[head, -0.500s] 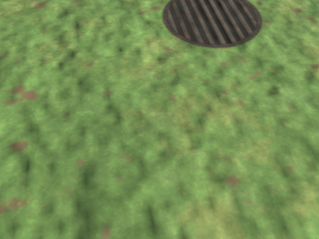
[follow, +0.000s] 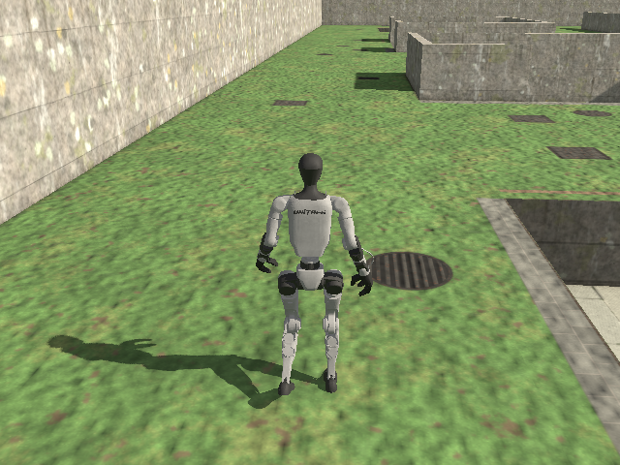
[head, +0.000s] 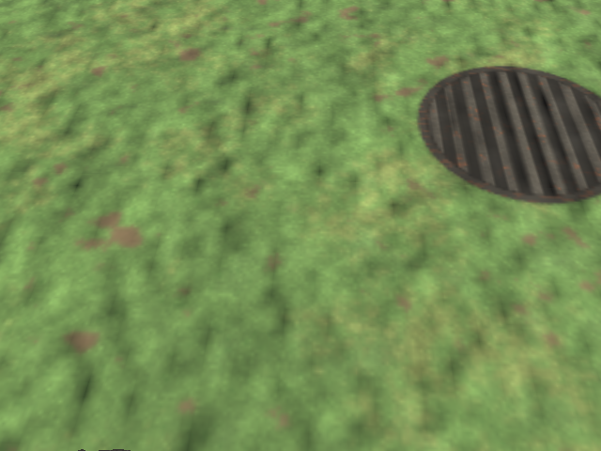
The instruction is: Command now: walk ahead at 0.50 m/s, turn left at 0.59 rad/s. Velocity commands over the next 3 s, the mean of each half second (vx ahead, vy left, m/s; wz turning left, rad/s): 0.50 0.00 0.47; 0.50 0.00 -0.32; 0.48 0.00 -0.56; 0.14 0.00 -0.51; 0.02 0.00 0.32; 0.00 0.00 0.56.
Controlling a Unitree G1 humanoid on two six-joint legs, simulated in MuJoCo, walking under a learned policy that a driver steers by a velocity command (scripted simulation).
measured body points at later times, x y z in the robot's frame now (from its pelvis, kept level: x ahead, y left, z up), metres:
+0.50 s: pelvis +0.26 +0.09 -0.01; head +0.30 +0.11 +0.44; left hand +0.24 +0.38 -0.14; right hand +0.50 -0.12 -0.09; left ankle +0.31 +0.18 -0.73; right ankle +0.15 -0.10 -0.63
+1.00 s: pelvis +0.54 +0.10 -0.02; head +0.59 +0.10 +0.43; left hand +0.74 +0.36 -0.11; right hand +0.59 -0.19 -0.14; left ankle +0.33 +0.19 -0.67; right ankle +0.65 +0.03 -0.73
